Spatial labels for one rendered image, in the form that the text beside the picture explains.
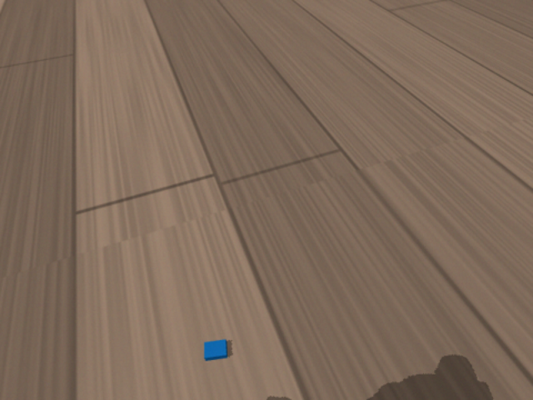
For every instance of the small box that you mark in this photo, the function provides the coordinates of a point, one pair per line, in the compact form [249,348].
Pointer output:
[215,350]

